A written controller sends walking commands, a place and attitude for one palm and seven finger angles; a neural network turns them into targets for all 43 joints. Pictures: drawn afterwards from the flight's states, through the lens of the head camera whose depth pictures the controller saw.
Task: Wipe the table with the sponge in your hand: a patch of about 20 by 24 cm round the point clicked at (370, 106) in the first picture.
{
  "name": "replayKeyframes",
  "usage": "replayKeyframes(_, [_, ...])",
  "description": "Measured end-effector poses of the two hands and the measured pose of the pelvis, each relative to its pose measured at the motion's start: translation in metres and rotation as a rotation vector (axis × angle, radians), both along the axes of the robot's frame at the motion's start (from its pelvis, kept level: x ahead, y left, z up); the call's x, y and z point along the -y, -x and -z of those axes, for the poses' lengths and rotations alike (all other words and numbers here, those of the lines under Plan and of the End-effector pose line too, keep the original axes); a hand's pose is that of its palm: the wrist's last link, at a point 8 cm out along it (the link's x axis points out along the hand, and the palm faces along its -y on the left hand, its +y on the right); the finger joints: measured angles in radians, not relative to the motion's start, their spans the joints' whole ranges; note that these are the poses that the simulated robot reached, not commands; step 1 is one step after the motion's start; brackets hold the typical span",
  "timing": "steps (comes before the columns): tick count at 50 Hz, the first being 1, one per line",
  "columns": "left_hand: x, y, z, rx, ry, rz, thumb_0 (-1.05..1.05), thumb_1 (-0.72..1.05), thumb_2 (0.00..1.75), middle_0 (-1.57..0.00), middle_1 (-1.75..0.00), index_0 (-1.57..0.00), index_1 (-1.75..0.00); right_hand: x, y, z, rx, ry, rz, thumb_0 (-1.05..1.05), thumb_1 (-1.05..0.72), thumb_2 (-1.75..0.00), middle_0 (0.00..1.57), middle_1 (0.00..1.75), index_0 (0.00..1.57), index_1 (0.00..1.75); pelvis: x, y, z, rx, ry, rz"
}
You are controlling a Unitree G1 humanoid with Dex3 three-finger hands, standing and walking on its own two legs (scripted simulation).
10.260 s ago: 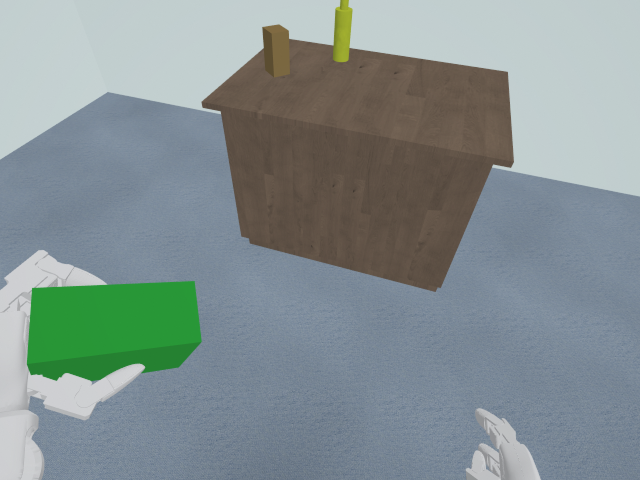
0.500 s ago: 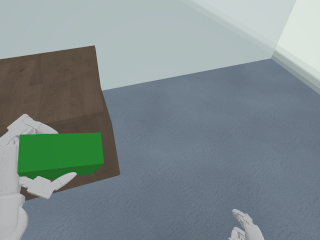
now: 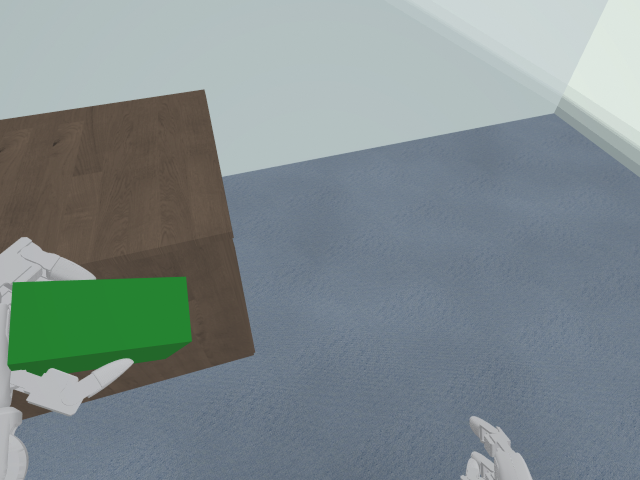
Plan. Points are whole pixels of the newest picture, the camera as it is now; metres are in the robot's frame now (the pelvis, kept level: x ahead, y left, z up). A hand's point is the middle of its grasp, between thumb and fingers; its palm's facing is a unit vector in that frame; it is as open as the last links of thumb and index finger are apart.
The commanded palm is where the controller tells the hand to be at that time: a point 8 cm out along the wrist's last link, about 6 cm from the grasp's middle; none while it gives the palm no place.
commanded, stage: take the last steps up to it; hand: left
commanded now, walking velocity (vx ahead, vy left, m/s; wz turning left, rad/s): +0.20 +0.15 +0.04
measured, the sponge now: (129, 325) +0.23 +0.20 +0.15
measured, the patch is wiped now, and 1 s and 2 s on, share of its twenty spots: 0.00 0.00 0.00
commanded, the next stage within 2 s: come to a stop and stand still in 0.48 s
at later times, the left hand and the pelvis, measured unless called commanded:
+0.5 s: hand (25, 251) +0.29 +0.33 +0.17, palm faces +0.38 -0.79 -0.48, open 10.5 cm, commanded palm +0.22 +0.37 +0.18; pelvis +0.07 +0.09 +0.00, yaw +0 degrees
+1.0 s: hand (26, 245) +0.31 +0.35 +0.16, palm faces +0.32 -0.83 -0.45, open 10.4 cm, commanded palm +0.25 +0.39 +0.18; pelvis +0.08 +0.12 +0.00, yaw -1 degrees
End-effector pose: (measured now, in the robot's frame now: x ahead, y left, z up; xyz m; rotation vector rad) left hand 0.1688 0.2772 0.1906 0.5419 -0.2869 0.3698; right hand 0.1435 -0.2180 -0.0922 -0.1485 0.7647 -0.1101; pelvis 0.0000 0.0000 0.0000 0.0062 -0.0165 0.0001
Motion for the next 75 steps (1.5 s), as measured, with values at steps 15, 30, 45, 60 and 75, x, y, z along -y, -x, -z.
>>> replayKeyframes(15, [-0.033,-0.039,0.010,-0.125,-0.021,0.015,-0.01,-0.54,1.01,-0.69,-1.38,-0.71,-1.37,-0.011,-0.042,-0.004,-0.117,0.072,-0.023,0.01,-0.90,-0.90,0.20,0.30,0.20,0.30,-0.033,-0.035,-0.009,-0.030,-0.034,-0.021])
replayKeyframes(30, [-0.098,-0.097,-0.009,0.004,-0.050,0.062,-0.01,-0.53,1.01,-0.69,-1.38,-0.71,-1.37,-0.105,-0.093,-0.008,0.000,-0.009,0.013,0.01,-0.90,-0.90,0.20,0.30,0.20,0.30,-0.099,-0.079,-0.002,-0.037,0.004,0.009])
replayKeyframes(45, [-0.104,-0.111,0.018,-0.116,0.039,0.012,-0.01,-0.53,1.01,-0.69,-1.38,-0.71,-1.37,-0.100,-0.101,-0.002,-0.038,0.021,0.004,0.01,-0.90,-0.89,0.20,0.30,0.20,0.30,-0.106,-0.093,-0.001,-0.009,-0.010,0.022])
replayKeyframes(60, [-0.172,-0.102,0.008,0.068,0.084,0.081,-0.01,-0.53,1.01,-0.69,-1.38,-0.71,-1.37,-0.130,-0.060,-0.042,0.100,0.116,0.019,0.01,-0.90,-0.90,0.20,0.30,0.20,0.30,-0.164,-0.056,-0.003,0.023,0.014,0.067])
replayKeyframes(75, [-0.221,-0.043,0.005,0.104,0.096,-0.048,-0.01,-0.53,1.01,-0.69,-1.38,-0.71,-1.37,-0.213,-0.055,-0.031,0.068,0.029,-0.166,0.01,-0.90,-0.90,0.20,0.30,0.20,0.30,-0.188,-0.039,-0.006,0.049,0.033,-0.001])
